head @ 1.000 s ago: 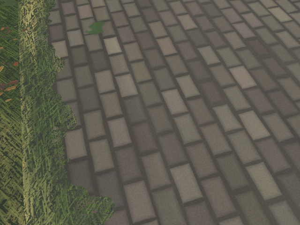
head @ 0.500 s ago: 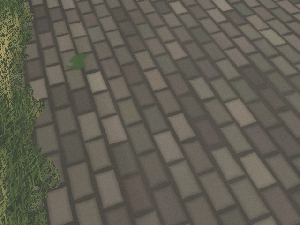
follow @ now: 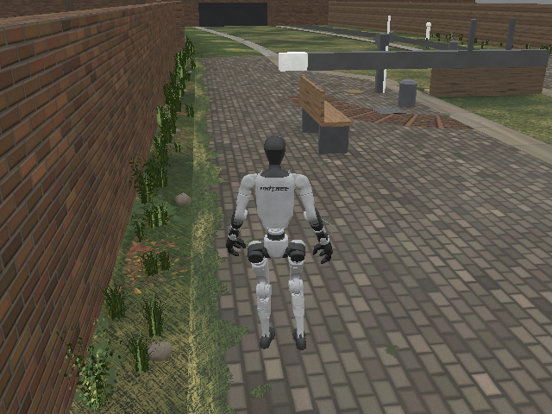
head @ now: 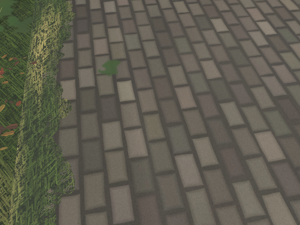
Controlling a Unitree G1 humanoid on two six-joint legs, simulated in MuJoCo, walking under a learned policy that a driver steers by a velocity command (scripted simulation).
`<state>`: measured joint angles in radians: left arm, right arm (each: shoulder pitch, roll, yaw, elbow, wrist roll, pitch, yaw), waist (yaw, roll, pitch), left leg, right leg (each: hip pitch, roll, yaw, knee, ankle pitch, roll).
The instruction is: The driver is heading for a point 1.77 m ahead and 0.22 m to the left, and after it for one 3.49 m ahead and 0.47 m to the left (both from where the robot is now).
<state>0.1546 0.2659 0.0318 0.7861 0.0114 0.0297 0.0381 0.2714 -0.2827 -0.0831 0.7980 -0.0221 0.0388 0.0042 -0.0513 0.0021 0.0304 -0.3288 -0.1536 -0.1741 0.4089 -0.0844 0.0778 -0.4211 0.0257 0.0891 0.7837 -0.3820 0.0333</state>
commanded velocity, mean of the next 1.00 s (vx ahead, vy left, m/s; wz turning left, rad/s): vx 0.01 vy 0.00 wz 0.30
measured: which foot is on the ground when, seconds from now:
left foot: down 0.00-0.10, up 0.12-0.54, down 0.56-1.00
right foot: up 0.00-0.08, down 0.10-0.56, up 0.58-0.84, down 0.86-1.00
